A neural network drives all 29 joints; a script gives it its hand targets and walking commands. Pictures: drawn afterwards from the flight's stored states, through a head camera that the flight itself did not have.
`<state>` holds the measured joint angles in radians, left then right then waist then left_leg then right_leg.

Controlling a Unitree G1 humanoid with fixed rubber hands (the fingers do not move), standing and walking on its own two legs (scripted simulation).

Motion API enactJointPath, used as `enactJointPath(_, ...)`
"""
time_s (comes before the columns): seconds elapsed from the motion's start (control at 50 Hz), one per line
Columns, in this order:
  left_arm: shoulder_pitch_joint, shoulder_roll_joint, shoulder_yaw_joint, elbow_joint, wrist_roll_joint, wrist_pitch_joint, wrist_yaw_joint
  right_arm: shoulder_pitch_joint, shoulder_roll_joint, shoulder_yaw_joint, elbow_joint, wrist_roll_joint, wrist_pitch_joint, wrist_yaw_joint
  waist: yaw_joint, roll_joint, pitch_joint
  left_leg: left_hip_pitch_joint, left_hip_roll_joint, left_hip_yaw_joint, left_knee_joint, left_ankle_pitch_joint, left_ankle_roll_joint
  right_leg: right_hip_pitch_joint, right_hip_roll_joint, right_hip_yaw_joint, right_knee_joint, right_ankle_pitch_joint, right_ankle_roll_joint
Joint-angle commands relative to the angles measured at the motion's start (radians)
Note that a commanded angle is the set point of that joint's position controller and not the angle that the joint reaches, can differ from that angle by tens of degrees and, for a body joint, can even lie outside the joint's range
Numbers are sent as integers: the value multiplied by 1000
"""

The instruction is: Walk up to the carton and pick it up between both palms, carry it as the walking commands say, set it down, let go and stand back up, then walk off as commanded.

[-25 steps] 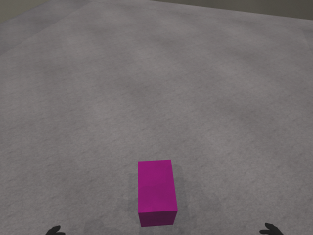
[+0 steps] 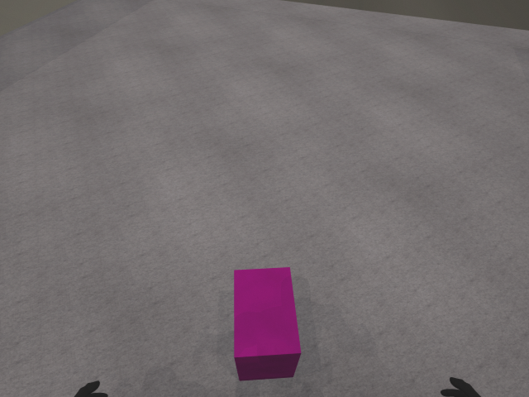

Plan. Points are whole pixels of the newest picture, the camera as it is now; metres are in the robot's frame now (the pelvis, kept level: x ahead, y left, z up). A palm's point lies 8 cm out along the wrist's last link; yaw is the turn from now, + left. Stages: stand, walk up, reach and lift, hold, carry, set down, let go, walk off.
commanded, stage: walk off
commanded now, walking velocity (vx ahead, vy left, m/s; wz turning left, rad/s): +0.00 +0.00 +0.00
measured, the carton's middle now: (264, 324) +0.43 +0.01 -0.64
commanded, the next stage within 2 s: stand in 0.38 s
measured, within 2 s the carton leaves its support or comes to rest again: rests again in 0.80 s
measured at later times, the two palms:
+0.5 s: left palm out of the picture +0.02 +0.37 -0.15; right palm out of the picture +0.13 -0.21 -0.13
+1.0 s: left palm (87, 356) +0.21 +0.33 -0.14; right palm (342, 385) +0.16 -0.12 -0.16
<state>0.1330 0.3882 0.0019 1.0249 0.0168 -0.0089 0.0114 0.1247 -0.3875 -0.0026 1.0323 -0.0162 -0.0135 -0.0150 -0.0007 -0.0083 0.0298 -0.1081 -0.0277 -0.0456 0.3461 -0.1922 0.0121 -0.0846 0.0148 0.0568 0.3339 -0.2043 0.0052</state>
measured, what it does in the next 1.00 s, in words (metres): walks ahead: left foot, then right foot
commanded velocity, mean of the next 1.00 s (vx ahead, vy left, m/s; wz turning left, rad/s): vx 0.13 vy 0.05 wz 0.00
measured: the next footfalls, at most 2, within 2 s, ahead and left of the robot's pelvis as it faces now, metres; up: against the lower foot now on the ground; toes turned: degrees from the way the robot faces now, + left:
left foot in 0.46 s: +0.13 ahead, +0.20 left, +0.00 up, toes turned +7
right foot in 0.74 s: +0.22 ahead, +0.00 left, +0.00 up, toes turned -3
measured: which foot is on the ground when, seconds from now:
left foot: down 0.00-0.24, up 0.26-0.44, down 0.46-1.00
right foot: down 0.00-0.46, up 0.48-0.72, down 0.74-1.00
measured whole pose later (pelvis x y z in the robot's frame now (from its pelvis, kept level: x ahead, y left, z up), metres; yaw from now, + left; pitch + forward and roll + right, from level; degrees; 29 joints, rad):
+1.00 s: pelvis +0.18 +0.10 -0.01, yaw +3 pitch -2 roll +0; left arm 0.21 0.17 0.00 1.07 0.01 -0.01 0.04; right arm 0.32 -0.16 0.00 1.12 -0.02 0.00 -0.04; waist -0.01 0.02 0.03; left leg -0.03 0.00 0.07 0.39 -0.34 0.02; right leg -0.16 -0.02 -0.12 0.45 -0.25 -0.02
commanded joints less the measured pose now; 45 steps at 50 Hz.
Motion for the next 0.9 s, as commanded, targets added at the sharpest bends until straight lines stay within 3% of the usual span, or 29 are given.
enactJointPath(0.0,-31,166,30,-38,-1,-9,4,-33,-174,-31,-39,1,-10,-4,0,8,-26,-1,131,-103,-52,140,10,-17,-120,88,-47,132,-22)
enactJointPath(0.1,-35,168,29,-32,-2,-9,4,-36,-176,-31,-33,1,-10,-4,0,8,-28,1,132,-102,-55,144,10,-15,-121,87,-49,136,-22)
enactJointPath(0.14,18,69,-7,-15,8,14,4,44,-72,1,13,11,28,-4,5,17,-22,-24,118,-80,-72,-12,-12,-13,-138,83,-63,-9,-6)
enactJointPath(0.18,26,124,7,-30,22,25,4,50,-95,-8,16,10,49,-5,17,-19,15,-105,70,-46,-1,-240,-6,-46,-146,118,-70,-299,-30)
enactJointPath(0.22,121,192,34,-18,30,28,9,16,-73,-8,-4,-2,51,4,67,-115,77,-293,17,15,168,-312,-7,-11,-252,283,-153,-561,-98)
enactJointPath(0.24,161,220,49,-12,34,27,14,1,-57,-9,-19,-13,46,8,87,-167,112,-364,34,40,287,-267,-12,-7,-351,384,-205,-612,-150)
enactJointPath(0.26,190,210,56,-5,34,20,16,-15,-67,-15,-38,-22,38,12,94,-161,139,-447,80,23,401,-267,-23,3,-416,446,-236,-577,-192)
enactJointPath(0.28,195,200,61,-3,28,11,16,-4,-75,-23,-47,-26,30,18,80,-123,136,-488,101,10,476,-260,-30,18,-433,442,-234,-527,-207)
enactJointPath(0.32,147,181,67,-18,19,-7,12,17,-60,-26,-64,-25,14,35,49,-111,110,-470,130,9,456,-233,-39,20,-387,338,-212,-436,-172)
enactJointPath(0.38,118,146,69,-26,22,-18,4,45,-10,-23,-81,-11,5,52,27,-170,99,-252,86,103,267,-210,-46,-100,-287,143,-157,-258,-111)
enactJointPath(0.4,120,131,65,-25,23,-15,-2,94,9,-23,-66,-4,4,48,6,-166,86,-128,55,152,177,-108,-48,-163,-257,83,-94,-166,-90)
enactJointPath(0.42,133,114,61,-24,23,-13,-6,173,14,-26,-33,-2,2,40,-18,-135,60,9,10,187,115,-35,-54,-226,-219,34,15,-103,-66)
enactJointPath(0.44,162,82,51,-33,26,-19,-9,275,-21,-40,0,-4,-5,28,-49,-53,8,164,29,159,80,-14,-53,-295,-177,-18,166,-74,-34)
enactJointPath(0.46,175,-3,28,-67,29,-28,-12,408,-137,-66,20,-7,-15,16,-102,258,-59,263,303,-167,-42,-48,6,-447,-73,-124,502,-281,33)
enactJointPath(0.48,138,-23,25,-96,20,-16,-1,482,-216,-80,51,4,-10,10,-110,392,-91,151,425,-382,-145,1,122,-472,-38,-88,711,-508,29)
enactJointPath(0.5,116,12,34,-100,21,-3,3,424,-136,-62,48,1,-7,7,-69,208,-7,83,428,-384,-131,32,160,-500,-75,-24,823,-474,12)
enactJointPath(0.52,112,-6,30,-93,18,-2,0,337,-82,-49,22,-5,-10,3,-32,95,39,30,395,-292,-92,151,158,-508,-110,-30,834,-385,5)
enactJointPath(0.54,144,-30,24,-80,16,-6,-2,262,-45,-37,-1,-5,-14,-2,6,69,35,20,345,-200,-77,297,138,-471,-135,-44,803,-313,8)
enactJointPath(0.6,207,-54,23,-45,12,0,-3,208,16,-11,-9,-8,-26,-8,37,101,-11,-32,272,-31,-42,641,121,-305,-126,-79,654,-232,30)
enactJointPath(0.68,156,-100,9,-47,-8,15,18,253,52,0,32,-9,-17,-17,16,144,-8,-2,251,10,6,736,121,-223,-78,-119,376,-150,32)
enactJointPath(0.72,153,-107,8,-38,-10,15,27,256,64,2,45,-4,-8,-17,13,149,-15,-7,250,-1,26,673,112,-163,-65,-132,279,-69,20)
enactJointPath(0.76,174,-109,10,-19,-4,8,30,241,74,2,55,5,3,-19,41,93,-2,-69,220,1,43,448,60,-32,-84,-123,70,143,6)
enactJointPath(0.78,189,-62,23,-13,7,0,32,252,93,4,48,7,0,-19,40,28,-18,-151,197,4,68,319,30,90,-169,-48,61,304,1)
enactJointPath(0.8,193,-23,26,-6,7,-3,31,303,118,4,51,15,-2,-19,9,-64,-31,-182,145,33,83,98,6,129,-263,24,98,530,-50)
enactJointPath(0.82,163,-35,22,6,-4,4,26,347,150,10,75,11,8,-25,-11,-133,-22,-105,120,54,34,-68,-3,40,-288,46,90,480,-102)
enactJointPath(0.84,112,-85,12,-2,-2,7,23,321,138,6,82,2,12,-29,-10,-120,28,-75,119,45,-4,-48,-4,-15,-247,35,71,376,-88)
enactJointPath(0.88,95,-117,7,3,-5,3,29,284,105,-9,84,-4,10,-27,1,-51,49,-35,142,30,-1,167,2,-29,-182,-32,77,373,-52)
